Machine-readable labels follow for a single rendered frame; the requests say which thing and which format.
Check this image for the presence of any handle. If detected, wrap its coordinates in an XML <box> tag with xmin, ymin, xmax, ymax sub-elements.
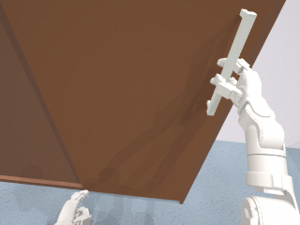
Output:
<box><xmin>206</xmin><ymin>9</ymin><xmax>257</xmax><ymax>116</ymax></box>

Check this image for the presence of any left robot hand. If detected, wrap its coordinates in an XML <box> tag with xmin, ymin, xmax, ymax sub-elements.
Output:
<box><xmin>56</xmin><ymin>189</ymin><xmax>92</xmax><ymax>225</ymax></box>

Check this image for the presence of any right robot hand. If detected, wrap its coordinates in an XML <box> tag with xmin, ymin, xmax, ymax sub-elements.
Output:
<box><xmin>210</xmin><ymin>58</ymin><xmax>263</xmax><ymax>108</ymax></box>

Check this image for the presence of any wardrobe door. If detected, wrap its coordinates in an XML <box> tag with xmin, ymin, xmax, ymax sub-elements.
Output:
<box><xmin>0</xmin><ymin>0</ymin><xmax>276</xmax><ymax>202</ymax></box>
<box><xmin>0</xmin><ymin>2</ymin><xmax>82</xmax><ymax>184</ymax></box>

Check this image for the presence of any robot right forearm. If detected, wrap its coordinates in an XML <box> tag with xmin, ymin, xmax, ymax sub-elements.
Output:
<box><xmin>237</xmin><ymin>96</ymin><xmax>300</xmax><ymax>219</ymax></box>

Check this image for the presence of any robot right upper arm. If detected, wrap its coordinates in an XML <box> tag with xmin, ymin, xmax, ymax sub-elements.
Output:
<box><xmin>240</xmin><ymin>196</ymin><xmax>300</xmax><ymax>225</ymax></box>

